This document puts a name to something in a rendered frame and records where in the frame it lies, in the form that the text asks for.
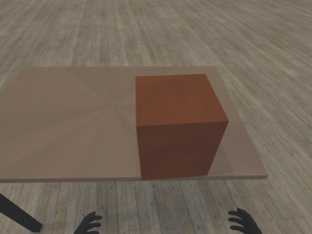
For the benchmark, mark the robot right hand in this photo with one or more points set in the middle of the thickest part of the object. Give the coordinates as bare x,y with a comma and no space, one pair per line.
250,227

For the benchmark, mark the carton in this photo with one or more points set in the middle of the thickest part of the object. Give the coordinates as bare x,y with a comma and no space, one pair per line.
179,125

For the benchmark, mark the table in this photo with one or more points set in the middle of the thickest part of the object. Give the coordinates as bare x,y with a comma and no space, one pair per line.
79,124

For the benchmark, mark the robot left hand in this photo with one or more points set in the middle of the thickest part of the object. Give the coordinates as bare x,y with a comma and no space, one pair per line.
85,225

